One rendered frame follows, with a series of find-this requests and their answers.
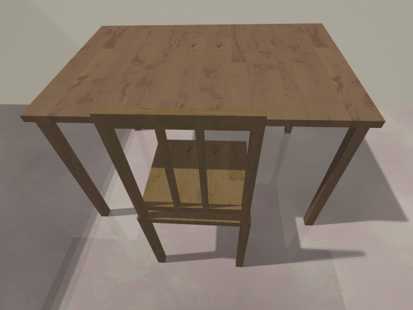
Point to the table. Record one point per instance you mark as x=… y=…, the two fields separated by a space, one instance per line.
x=294 y=71

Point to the chair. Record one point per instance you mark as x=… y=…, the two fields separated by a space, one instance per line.
x=196 y=182

